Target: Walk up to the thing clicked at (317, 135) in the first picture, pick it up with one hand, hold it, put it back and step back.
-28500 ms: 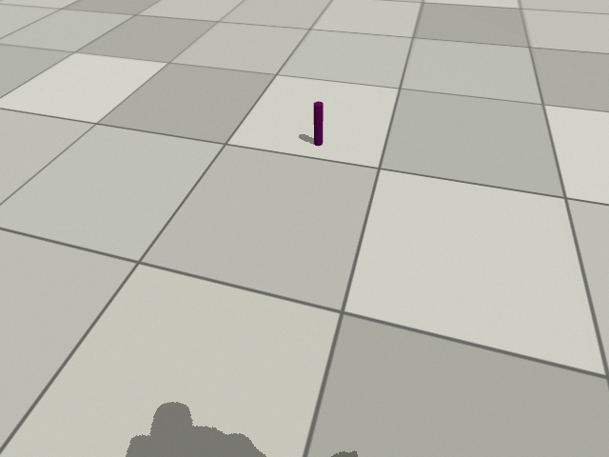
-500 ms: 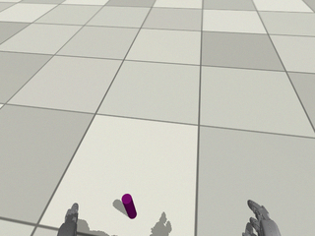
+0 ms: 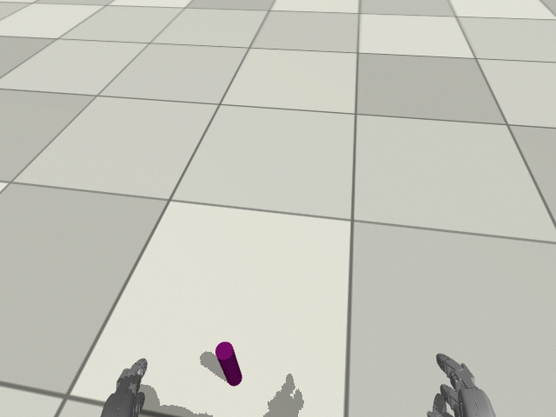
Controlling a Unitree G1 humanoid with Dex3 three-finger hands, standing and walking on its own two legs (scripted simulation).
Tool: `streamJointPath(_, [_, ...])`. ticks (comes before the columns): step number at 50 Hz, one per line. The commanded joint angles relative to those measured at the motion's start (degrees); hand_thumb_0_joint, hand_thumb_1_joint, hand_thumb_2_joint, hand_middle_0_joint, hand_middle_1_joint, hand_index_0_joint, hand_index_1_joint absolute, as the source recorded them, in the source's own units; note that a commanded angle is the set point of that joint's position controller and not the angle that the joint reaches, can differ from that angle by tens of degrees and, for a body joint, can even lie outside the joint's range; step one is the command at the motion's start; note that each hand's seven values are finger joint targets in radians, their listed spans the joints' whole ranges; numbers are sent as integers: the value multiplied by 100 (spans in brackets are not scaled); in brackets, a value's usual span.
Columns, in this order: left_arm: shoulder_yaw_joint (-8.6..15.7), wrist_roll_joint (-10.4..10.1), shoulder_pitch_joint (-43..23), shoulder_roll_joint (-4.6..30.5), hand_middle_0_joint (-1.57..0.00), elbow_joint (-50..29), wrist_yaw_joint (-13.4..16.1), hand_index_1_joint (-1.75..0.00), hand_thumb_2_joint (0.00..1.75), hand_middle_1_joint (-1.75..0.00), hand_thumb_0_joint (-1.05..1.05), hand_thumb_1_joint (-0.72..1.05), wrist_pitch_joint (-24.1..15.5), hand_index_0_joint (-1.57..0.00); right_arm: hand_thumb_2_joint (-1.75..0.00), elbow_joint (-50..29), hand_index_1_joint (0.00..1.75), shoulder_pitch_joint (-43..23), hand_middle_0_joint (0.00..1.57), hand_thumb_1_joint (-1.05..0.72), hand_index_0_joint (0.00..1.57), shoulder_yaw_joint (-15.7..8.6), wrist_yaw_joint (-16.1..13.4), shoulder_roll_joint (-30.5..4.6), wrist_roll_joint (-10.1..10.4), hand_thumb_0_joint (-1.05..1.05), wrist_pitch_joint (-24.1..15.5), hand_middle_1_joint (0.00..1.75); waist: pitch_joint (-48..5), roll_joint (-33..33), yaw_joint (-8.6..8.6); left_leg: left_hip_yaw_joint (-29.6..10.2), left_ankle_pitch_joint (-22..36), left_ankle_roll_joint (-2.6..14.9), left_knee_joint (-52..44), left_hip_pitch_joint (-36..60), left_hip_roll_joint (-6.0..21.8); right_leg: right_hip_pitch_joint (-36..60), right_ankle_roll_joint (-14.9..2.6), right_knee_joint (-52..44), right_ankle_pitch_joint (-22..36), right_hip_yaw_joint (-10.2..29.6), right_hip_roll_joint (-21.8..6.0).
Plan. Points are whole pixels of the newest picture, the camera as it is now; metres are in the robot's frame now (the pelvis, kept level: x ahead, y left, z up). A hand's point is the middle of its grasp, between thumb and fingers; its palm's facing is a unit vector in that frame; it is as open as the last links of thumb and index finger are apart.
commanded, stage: stand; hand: left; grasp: from the side
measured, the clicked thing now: (229, 365) +0.42 +0.18 -0.61
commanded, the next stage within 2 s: none
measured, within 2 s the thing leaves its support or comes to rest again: neither
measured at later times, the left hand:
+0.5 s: hand out of the picture +0.08 +0.25 -0.11, palm faces -0.01 -0.94 -0.35, open 7.5 cm
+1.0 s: hand out of the picture +0.03 +0.26 -0.11, palm faces -0.02 -0.94 -0.35, open 7.4 cm
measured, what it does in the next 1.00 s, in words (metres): rises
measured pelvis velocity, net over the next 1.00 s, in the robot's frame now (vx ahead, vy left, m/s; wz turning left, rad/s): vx -0.02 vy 0.01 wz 0.01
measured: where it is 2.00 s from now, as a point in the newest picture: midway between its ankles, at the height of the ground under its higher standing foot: outside the picture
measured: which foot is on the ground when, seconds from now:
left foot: down 0.00-1.00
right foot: down 0.00-1.00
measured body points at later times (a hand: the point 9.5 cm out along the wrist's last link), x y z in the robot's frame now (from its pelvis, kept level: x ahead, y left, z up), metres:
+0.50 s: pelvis +0.00 +0.01 +0.03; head +0.00 +0.01 +0.48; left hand +0.08 +0.30 -0.09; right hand +0.08 -0.29 -0.09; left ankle +0.01 +0.12 -0.69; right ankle +0.01 -0.13 -0.69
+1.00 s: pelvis -0.02 +0.01 +0.05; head -0.02 +0.00 +0.50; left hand +0.03 +0.30 -0.08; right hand +0.04 -0.28 -0.09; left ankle +0.01 +0.12 -0.69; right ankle +0.01 -0.13 -0.69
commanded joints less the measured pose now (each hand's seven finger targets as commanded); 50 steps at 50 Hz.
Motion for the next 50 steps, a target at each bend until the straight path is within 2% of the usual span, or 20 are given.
streamJointPath(1, [274,23,-256,553,-20,-1065,89,-30,90,-30,0,30,-269,-20,-90,-885,30,-420,20,-90,20,-268,-92,-671,-16,0,-327,30,-423,-18,17,23,864,57,-976,279,-135,273,-79,-792,715,-73,172])
streamJointPath(4, [289,23,-233,571,-20,-1120,93,-30,90,-30,0,54,-298,-20,-90,-889,30,-393,20,-90,20,-271,-89,-668,-10,0,-325,30,-563,-45,24,61,1041,68,-899,362,-146,354,-74,-791,893,-31,150])
streamJointPath(5, [570,508,-927,1416,-20,890,-204,-30,90,-30,0,62,-875,-20,-90,255,30,-773,20,-90,20,-536,252,-1487,-670,0,129,30,330,-426,216,-251,1522,250,-1037,435,57,876,-443,-1027,1117,589,-368])
streamJointPath(6, [618,580,-828,1480,-20,1352,-343,-30,90,-30,0,70,-1111,-20,-90,463,30,-525,20,-90,20,-570,444,-1425,-663,0,299,30,-183,-659,173,-139,1605,360,-938,661,77,1122,-581,-999,1416,772,-496])
streamJointPath(8, [511,434,-827,1523,-20,1779,-494,-30,90,-30,0,86,-1376,-20,-90,569,30,-558,20,-90,20,-587,620,-1379,-515,0,420,30,-314,-419,141,-238,1701,408,-1020,1003,39,1232,-602,-1079,1696,842,-545])
streamJointPath(11, [478,272,-1142,1503,-20,2406,-583,-30,90,-30,0,90,-1490,-20,-90,820,30,-623,20,-90,20,-603,814,-1390,-369,0,433,30,-224,-326,202,-299,1518,403,-1380,1352,37,1125,-443,-1267,1440,754,-525])
streamJointPath(12, [463,263,-1191,1513,-20,2636,-583,-30,90,-30,0,90,-1519,-20,-90,909,30,-679,20,-90,20,-616,851,-1385,-349,0,438,30,-286,-299,198,-302,1695,400,-1433,1436,50,1266,-409,-1313,1671,729,-527])
streamJointPath(13, [455,275,-1268,1588,-20,2877,-574,-30,90,-30,0,90,-1543,-20,-90,1034,30,-724,20,-90,20,-610,870,-1342,-338,0,485,30,-131,-423,179,-251,1516,366,-1511,1403,2,1250,-403,-1543,1496,805,-597])
streamJointPath(14, [463,254,-1404,1608,-20,3044,-575,-30,90,-30,0,90,-1567,-20,-90,1147,30,-656,20,-90,20,-600,870,-1378,-359,0,490,30,-116,-322,115,-268,1640,359,-1637,1624,57,1236,-373,-1496,1585,783,-578])
streamJointPath(17, [443,226,-1525,1621,-20,3559,-553,-30,90,-30,0,90,-1609,-20,-90,1462,30,-646,20,-90,20,-586,885,-1411,-346,0,545,30,57,-149,117,-343,1887,332,-1980,1703,116,1518,-311,-1651,1825,700,-567])
streamJointPath(19, [418,207,-1525,1618,-20,3880,-551,-30,90,-30,0,90,-1607,-20,-90,1647,30,-713,20,-90,20,-571,890,-1438,-333,0,584,30,235,-162,156,-396,1743,323,-2225,1727,141,1626,-283,-1925,1653,692,-569])
streamJointPath(25, [352,163,-1526,1644,-20,4695,-543,-30,90,-30,0,90,-1546,-20,-90,2198,30,-777,20,-90,20,-522,867,-1617,-270,0,623,30,353,22,223,-548,2038,256,-2951,1996,309,2242,-183,-2359,1771,551,-524])
streamJointPath(28, [343,160,-1614,1748,-20,5013,-543,-30,90,-30,0,90,-1534,-20,-90,2414,30,-838,20,-90,20,-510,852,-1648,-247,0,643,30,484,-155,212,-508,2081,218,-3162,2214,310,2274,-173,-2595,1688,591,-572])
streamJointPath(31, [304,158,-1649,1760,-20,5269,-563,-30,90,-30,0,90,-1526,-20,-90,2632,30,-831,20,-90,20,-495,867,-1703,-220,0,658,30,674,-157,191,-519,1737,186,-3415,2199,293,2326,-137,-2875,1371,595,-580])
streamJointPath(34, [286,158,-1731,1801,-20,5438,-562,-30,90,-30,0,90,-1537,-20,-90,2782,30,-852,20,-90,20,-493,872,-1725,-213,0,671,30,627,-205,175,-515,1848,170,-3508,2349,311,2395,-114,-3023,1446,603,-612])
streamJointPath(36, [275,159,-1748,1785,-20,5537,-571,-30,90,-30,0,90,-1518,-20,-90,2857,30,-908,20,-90,20,-497,876,-1783,-213,0,701,30,782,-67,183,-578,1223,178,-3717,2206,334,2357,-75,-3081,1128,567,-564])
streamJointPath(39, [280,166,-1751,1844,-20,5674,-575,-30,90,-30,0,90,-1526,-20,-90,2941,30,-931,20,-90,20,-485,892,-1720,-211,0,708,30,696,-227,190,-554,1344,173,-3750,2320,333,2386,-85,-3181,1160,604,-612])
streamJointPath(45, [251,180,-1747,1826,-20,5819,-598,-30,90,-30,0,90,-1517,-20,-90,3045,30,-974,20,-90,20,-498,921,-1771,-197,0,737,30,872,-170,168,-577,777,172,-3862,2111,328,2226,-52,-3336,660,625,-584])
streamJointPath(48, [255,184,-1765,1882,-20,5849,-595,-30,90,-30,0,90,-1528,-20,-90,3082,30,-971,20,-90,20,-488,938,-1753,-202,0,739,30,874,-254,162,-550,768,165,-3809,2120,296,2147,-54,-3428,472,698,-623])
streamJointPath(50, [251,160,-1785,1876,-20,5873,-590,-30,90,-30,0,90,-1551,-20,-90,3096,30,-991,20,-90,20,-486,939,-1745,-188,0,717,30,672,-197,152,-531,1197,193,-3738,2329,352,2288,-77,-3374,886,698,-671])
